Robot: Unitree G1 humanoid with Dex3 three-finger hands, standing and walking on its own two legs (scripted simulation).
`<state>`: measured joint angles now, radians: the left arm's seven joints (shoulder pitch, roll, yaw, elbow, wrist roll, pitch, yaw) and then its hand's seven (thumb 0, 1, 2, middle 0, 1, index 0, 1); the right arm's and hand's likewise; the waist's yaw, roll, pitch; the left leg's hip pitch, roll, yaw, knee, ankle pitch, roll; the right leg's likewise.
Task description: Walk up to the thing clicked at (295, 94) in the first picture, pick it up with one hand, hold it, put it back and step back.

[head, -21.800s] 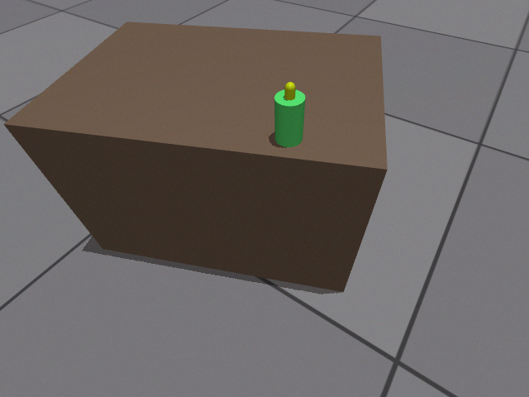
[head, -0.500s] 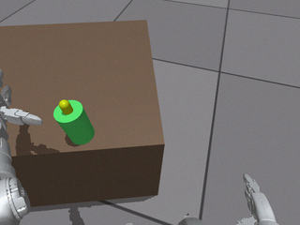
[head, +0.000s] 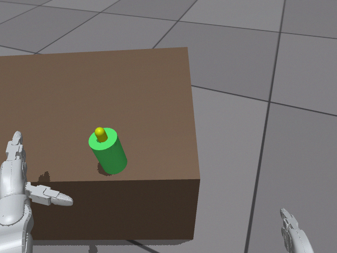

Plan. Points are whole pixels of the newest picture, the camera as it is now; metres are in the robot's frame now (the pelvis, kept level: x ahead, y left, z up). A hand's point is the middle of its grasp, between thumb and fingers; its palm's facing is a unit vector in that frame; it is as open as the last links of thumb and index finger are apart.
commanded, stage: sink last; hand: left
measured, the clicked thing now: (107, 148) +0.38 +0.21 +0.02
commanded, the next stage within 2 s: home in 0.54 s
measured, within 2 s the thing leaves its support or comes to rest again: neither
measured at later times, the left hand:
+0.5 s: hand (60, 222) +0.16 +0.22 +0.12, palm faces +0.32 -0.85 -0.42, open 17.5 cm
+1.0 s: hand (98, 248) +0.15 +0.20 -0.03, palm faces +0.21 -0.94 -0.26, open 17.7 cm
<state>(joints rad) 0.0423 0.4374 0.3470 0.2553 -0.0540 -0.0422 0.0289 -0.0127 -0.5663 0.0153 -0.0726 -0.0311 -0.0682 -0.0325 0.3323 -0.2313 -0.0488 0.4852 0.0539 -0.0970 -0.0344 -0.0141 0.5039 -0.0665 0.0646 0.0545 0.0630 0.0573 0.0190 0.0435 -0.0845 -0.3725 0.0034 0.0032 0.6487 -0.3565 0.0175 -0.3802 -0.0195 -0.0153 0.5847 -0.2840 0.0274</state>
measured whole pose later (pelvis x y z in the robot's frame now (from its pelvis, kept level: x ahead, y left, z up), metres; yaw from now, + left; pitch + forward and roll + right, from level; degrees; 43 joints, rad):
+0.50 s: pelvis -0.01 -0.03 +0.00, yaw +2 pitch -1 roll +0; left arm 0.54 0.32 0.27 -0.29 -0.05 -0.21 0.02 -0.01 -0.55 0.03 -0.07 -0.05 -0.06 -0.05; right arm 0.32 -0.20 -0.12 0.52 0.02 -0.12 -0.06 -0.01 0.52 -0.06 0.06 0.05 0.06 0.06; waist 0.06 0.05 0.00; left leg -0.25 0.00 -0.02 0.57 -0.31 -0.01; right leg -0.28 -0.03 -0.04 0.59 -0.29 0.00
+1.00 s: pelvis -0.01 -0.02 +0.01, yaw +1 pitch -1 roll +0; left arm 0.41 0.21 0.11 0.26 -0.02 -0.19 0.04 -0.01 -0.59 0.04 -0.05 -0.05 -0.05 -0.05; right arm 0.22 -0.16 -0.03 0.60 0.01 -0.15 -0.05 -0.01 -0.27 -0.57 0.15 0.21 0.15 0.21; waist 0.02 0.00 0.03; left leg -0.21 -0.01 -0.02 0.50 -0.27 0.00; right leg -0.24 -0.03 -0.04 0.50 -0.25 0.01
